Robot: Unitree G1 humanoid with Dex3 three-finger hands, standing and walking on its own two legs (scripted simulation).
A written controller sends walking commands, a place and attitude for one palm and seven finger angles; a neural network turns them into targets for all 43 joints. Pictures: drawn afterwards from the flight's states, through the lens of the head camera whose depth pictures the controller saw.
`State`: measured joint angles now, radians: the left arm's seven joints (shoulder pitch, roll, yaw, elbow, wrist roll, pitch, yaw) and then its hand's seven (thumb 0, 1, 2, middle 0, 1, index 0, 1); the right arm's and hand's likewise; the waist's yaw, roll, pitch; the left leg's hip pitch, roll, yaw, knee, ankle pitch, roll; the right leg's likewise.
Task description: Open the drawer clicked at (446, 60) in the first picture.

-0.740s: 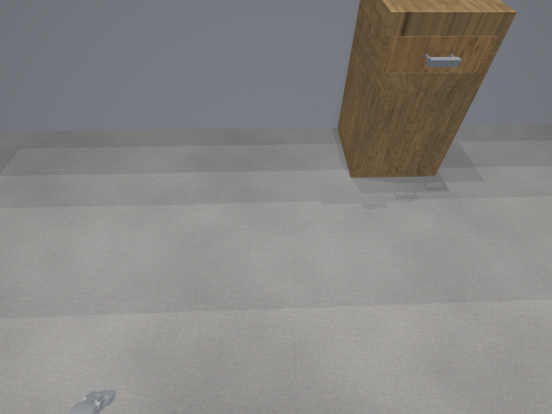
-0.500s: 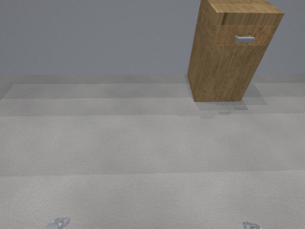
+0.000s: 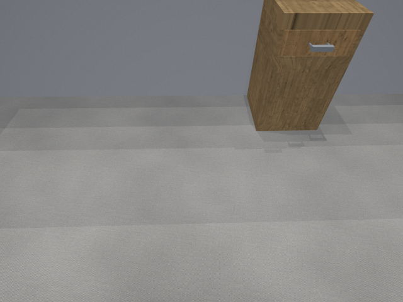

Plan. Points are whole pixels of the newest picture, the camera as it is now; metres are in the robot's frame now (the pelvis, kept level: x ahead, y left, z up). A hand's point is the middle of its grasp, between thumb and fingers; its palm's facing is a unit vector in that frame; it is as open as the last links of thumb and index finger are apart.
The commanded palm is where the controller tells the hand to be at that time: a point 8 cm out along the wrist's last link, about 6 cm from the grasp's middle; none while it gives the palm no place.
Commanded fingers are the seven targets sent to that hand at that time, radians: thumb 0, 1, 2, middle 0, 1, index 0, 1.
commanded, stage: stand and wait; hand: left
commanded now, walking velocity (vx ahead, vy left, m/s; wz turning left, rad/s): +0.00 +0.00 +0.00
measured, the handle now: (320, 46) +1.40 -0.58 -0.11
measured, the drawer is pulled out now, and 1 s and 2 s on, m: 0.00 0.00 0.00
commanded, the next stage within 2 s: look at it before walking up in 0.34 s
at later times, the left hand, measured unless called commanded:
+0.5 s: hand out of the picture +0.07 +0.25 -0.16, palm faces -0.04 -0.94 -0.33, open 7.3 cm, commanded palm none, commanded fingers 0.00 0.90 0.90 -0.20 -0.30 -0.20 -0.30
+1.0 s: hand out of the picture +0.09 +0.25 -0.15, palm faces -0.04 -0.94 -0.34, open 7.3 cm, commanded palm none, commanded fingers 0.00 0.90 0.90 -0.20 -0.30 -0.20 -0.30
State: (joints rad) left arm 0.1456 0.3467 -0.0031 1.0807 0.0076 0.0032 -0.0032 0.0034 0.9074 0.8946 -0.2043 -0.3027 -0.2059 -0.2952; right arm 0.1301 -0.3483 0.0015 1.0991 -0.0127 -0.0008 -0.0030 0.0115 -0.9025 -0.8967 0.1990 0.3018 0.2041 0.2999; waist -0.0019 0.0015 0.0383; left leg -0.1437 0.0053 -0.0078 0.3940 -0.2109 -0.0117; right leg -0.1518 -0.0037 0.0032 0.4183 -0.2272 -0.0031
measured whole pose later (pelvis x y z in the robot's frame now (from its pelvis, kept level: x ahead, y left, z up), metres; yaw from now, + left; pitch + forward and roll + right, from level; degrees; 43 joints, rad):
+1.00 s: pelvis +0.00 +0.00 +0.00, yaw -1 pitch -2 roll +0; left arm 0.13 0.35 -0.01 1.09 0.01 -0.01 0.00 0.00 0.91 0.89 -0.20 -0.30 -0.21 -0.30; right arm 0.10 -0.34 0.00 1.11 -0.01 -0.01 0.00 0.01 -0.90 -0.90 0.20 0.30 0.20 0.30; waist 0.00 0.00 0.04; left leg -0.13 0.01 0.00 0.36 -0.20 -0.01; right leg -0.14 0.00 0.02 0.38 -0.21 0.00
